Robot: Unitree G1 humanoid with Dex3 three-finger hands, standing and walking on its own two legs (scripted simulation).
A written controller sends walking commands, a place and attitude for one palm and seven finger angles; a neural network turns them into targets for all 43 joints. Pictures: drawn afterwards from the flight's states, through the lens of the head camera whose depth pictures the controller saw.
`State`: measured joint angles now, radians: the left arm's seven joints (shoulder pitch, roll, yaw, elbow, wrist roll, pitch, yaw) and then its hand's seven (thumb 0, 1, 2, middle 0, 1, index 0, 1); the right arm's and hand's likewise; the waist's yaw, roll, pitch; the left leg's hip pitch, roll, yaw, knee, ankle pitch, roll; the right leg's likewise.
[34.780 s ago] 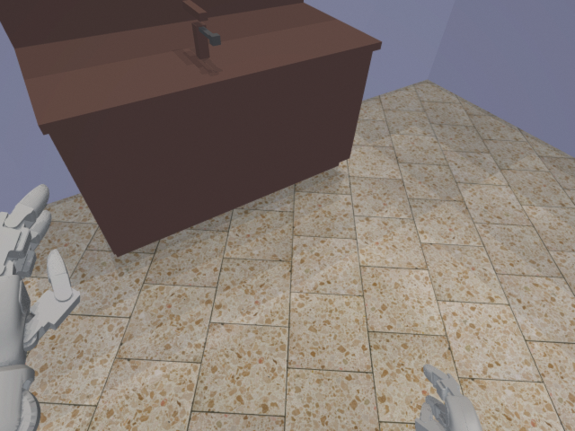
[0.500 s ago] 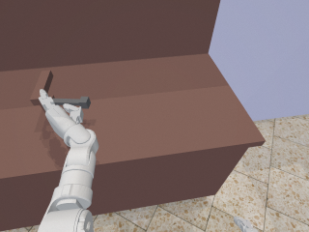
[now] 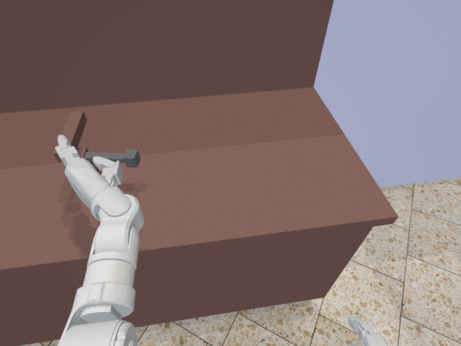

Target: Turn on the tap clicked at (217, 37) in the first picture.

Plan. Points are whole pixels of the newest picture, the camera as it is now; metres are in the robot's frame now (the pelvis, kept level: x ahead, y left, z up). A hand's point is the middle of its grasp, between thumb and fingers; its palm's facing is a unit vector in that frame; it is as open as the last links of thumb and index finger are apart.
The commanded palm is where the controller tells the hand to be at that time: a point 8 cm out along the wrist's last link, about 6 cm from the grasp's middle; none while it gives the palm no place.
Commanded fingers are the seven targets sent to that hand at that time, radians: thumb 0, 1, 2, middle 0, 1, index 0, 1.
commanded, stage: lift the hand up off the lever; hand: left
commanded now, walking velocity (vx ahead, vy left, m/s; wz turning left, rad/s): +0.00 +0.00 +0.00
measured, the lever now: (132, 158) +0.48 +0.26 +0.05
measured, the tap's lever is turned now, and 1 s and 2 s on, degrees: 78 78 78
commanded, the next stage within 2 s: draw the hand back beside the body in 0.30 s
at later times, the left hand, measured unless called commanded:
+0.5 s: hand (128, 161) +0.39 +0.21 +0.13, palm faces +0.64 -0.77 -0.09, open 7.8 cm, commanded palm +0.32 +0.25 +0.13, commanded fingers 0.00 0.90 0.90 -0.16 -0.17 -0.16 -0.17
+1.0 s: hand (98, 203) +0.28 +0.22 +0.15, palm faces +0.32 -0.92 -0.23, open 7.6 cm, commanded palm +0.24 +0.26 +0.15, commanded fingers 0.00 0.90 0.90 -0.18 -0.24 -0.18 -0.24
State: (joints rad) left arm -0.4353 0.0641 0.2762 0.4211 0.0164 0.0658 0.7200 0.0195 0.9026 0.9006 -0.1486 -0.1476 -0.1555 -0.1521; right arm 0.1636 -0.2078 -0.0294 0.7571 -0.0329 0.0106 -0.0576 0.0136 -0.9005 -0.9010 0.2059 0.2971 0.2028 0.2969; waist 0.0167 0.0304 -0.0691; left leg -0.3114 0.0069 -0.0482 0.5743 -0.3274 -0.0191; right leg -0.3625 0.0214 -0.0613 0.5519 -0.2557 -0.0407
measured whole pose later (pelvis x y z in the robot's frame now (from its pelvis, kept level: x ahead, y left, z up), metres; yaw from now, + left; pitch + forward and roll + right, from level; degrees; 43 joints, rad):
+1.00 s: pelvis -0.01 +0.00 +0.01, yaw -1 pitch -5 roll +0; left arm 0.01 0.29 0.15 0.03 -0.08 -0.11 0.14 0.02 0.90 0.90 -0.17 -0.21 -0.18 -0.22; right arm 0.15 -0.22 0.01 0.67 0.02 -0.06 -0.07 0.02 -0.90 -0.90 0.20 0.30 0.20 0.30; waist 0.05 0.05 0.06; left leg -0.06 0.01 -0.03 0.39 -0.24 -0.01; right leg -0.13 0.02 -0.04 0.38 -0.17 -0.04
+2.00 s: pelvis -0.01 +0.01 +0.01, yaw -1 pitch -6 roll -1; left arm 0.43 0.31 0.24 -0.40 -0.08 -0.13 0.12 0.02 0.89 0.90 -0.21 -0.30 -0.21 -0.30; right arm 0.17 -0.21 0.00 0.64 0.00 -0.10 -0.06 0.02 -0.90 -0.90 0.21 0.30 0.20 0.30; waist 0.07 0.06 0.05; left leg -0.05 0.01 -0.03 0.41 -0.26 -0.01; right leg -0.10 0.02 -0.04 0.38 -0.18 -0.03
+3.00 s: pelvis -0.11 +0.02 -0.01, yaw +0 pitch -1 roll +0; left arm 0.47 0.36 0.37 -0.53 -0.01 -0.24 0.16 0.02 0.89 0.90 -0.21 -0.30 -0.22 -0.30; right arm 0.21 -0.21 -0.02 0.58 0.00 -0.06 -0.06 0.02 -0.90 -0.90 0.21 0.30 0.20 0.30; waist 0.01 -0.01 0.06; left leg -0.45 -0.01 0.00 0.70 -0.37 0.02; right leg -0.45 0.01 0.00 0.56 -0.09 -0.01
